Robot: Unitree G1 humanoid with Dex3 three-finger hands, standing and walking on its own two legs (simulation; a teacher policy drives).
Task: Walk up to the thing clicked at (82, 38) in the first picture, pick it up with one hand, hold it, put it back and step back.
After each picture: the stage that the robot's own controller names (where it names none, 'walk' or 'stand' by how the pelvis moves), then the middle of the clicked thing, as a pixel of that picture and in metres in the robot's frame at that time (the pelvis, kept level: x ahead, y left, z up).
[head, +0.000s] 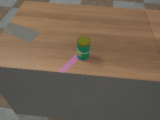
stand; (83, 49) +0.64 +0.02 -0.09
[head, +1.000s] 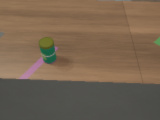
walk; (48, 51) +0.55 +0.20 -0.07
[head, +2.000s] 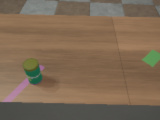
stand; (33, 71) +0.48 +0.24 -0.10
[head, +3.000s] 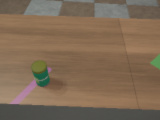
stand; (41, 74) +0.47 +0.21 -0.10
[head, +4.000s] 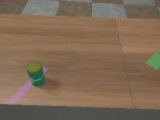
stand; (36, 74) +0.47 +0.23 -0.10
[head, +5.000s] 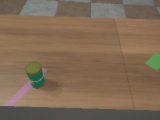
stand; (35, 75) +0.46 +0.23 -0.10
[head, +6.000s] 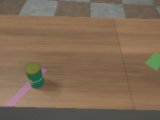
stand; (35, 75) +0.46 +0.23 -0.10
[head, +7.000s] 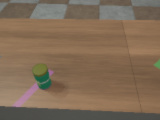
rise first; (42, 77) +0.46 +0.23 -0.09
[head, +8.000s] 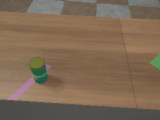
go down; (39, 70) +0.48 +0.22 -0.09
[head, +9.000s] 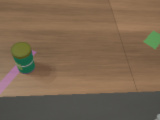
go down; (24, 58) +0.46 +0.21 -0.03
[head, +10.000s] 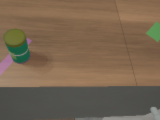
close in; (18, 47) +0.47 +0.21 -0.02
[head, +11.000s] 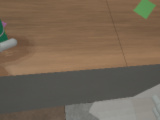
close; out of the picture +0.50 +0.23 +0.03
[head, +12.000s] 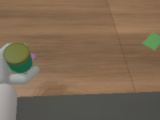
lift; (21, 63) +0.38 +0.18 +0.09
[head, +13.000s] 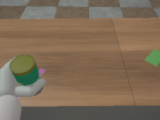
hold; (28, 76) +0.32 +0.18 +0.12
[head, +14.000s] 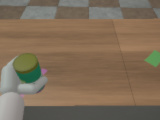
hold; (30, 74) +0.33 +0.17 +0.11
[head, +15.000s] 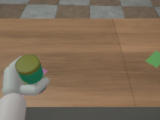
hold; (32, 75) +0.33 +0.17 +0.10
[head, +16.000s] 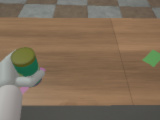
crouch; (27, 68) +0.35 +0.18 +0.11
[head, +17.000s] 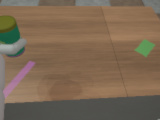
lower; (9, 37) +0.45 +0.22 +0.12
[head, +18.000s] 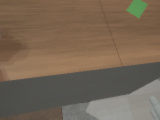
lower; out of the picture +0.50 +0.24 +0.03
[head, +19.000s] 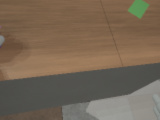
lower; out of the picture +0.49 +0.23 +0.02
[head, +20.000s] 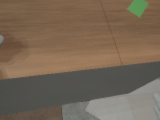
lower; out of the picture +0.49 +0.23 +0.02
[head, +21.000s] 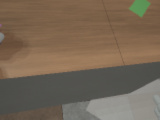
lower; out of the picture +0.50 +0.23 +0.02
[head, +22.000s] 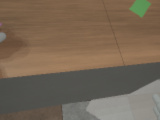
open; out of the picture +0.50 +0.23 +0.02
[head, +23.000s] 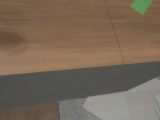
rise; out of the picture +0.50 +0.24 +0.03
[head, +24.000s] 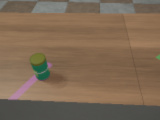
sink last; (40, 67) +0.48 +0.23 -0.05
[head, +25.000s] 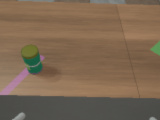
stand; (32, 60) +0.48 +0.23 -0.03
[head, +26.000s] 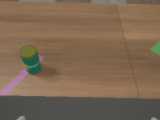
stand; (31, 60) +0.48 +0.23 -0.03
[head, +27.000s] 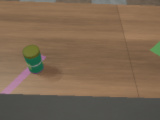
stand; (33, 59) +0.49 +0.22 -0.04
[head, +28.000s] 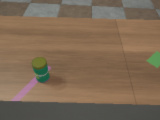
stand; (41, 70) +0.50 +0.21 -0.10
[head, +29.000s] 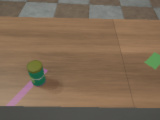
stand; (36, 73) +0.48 +0.22 -0.10
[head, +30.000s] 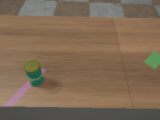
stand; (34, 73) +0.47 +0.23 -0.10
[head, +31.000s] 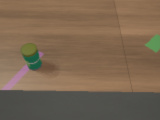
walk; (32, 57) +0.50 +0.24 -0.09
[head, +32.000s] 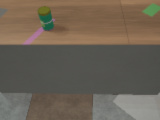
walk; (46, 19) +0.75 +0.26 -0.07
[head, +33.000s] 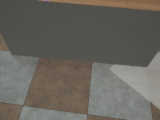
stand; out of the picture +1.11 +0.16 -0.07
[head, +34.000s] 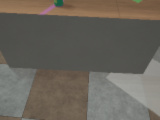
stand; out of the picture +1.10 +0.21 -0.08
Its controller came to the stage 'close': yes
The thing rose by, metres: 0.21
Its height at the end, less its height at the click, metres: +0.00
